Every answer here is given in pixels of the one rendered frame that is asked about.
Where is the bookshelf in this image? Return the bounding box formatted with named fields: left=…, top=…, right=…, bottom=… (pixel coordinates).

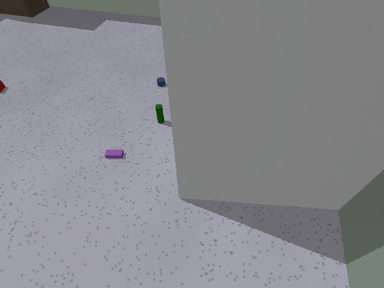
left=0, top=0, right=50, bottom=17

